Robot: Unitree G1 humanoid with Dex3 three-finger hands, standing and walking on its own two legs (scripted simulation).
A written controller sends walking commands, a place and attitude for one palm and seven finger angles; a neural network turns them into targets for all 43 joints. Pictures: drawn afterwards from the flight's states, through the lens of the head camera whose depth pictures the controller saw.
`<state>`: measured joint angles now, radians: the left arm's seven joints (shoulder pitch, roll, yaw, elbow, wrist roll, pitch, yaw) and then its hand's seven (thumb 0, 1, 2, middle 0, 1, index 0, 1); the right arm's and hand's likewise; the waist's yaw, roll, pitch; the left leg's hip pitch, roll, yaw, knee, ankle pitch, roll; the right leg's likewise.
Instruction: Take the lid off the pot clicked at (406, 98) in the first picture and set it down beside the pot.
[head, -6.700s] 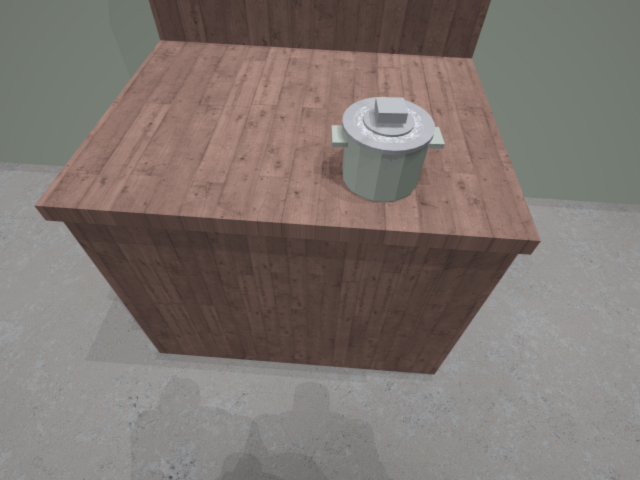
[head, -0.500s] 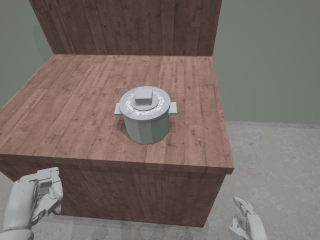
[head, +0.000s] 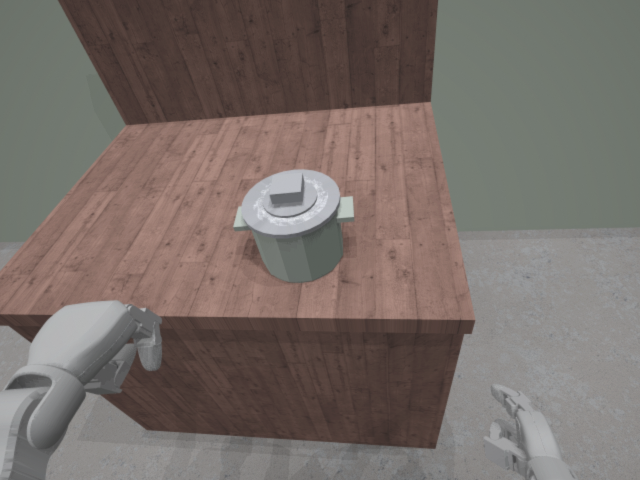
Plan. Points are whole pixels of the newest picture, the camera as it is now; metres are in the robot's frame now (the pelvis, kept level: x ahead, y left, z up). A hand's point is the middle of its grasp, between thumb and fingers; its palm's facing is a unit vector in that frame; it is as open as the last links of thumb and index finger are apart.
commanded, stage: reach forward and open the fingers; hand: left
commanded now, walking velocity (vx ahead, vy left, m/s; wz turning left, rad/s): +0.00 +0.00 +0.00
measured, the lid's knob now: (287, 188) +0.51 +0.12 +0.10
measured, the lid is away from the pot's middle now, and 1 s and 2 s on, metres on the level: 0.00 0.00 0.00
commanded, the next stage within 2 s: move the open hand above the knob in 0.64 s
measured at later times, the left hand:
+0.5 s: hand (101, 304) +0.25 +0.27 +0.15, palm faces -0.09 -0.06 -0.99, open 9.4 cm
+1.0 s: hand (135, 240) +0.32 +0.25 +0.18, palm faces -0.05 +0.01 -1.00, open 9.9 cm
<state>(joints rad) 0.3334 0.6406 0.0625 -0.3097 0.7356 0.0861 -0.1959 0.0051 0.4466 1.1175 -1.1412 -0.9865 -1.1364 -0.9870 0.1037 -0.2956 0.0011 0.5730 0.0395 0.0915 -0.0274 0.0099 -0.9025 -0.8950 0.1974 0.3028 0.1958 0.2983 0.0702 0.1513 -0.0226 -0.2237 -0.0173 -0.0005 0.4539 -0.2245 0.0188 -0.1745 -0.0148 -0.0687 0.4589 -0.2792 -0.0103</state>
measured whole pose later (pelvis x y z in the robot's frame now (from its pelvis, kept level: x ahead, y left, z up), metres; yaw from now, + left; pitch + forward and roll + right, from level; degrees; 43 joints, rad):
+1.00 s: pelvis -0.02 +0.02 +0.00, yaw +0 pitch +0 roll +0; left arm -0.40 0.66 -0.08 0.00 0.80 0.14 -0.34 0.00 -0.31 1.50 -0.87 -0.09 -0.87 -0.09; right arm 0.10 -0.27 0.03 0.58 0.05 0.08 0.01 0.01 -0.90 -0.89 0.20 0.30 0.20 0.30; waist 0.06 0.12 0.02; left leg -0.25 -0.05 0.00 0.43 -0.17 0.05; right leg -0.21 -0.05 -0.06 0.46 -0.24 0.01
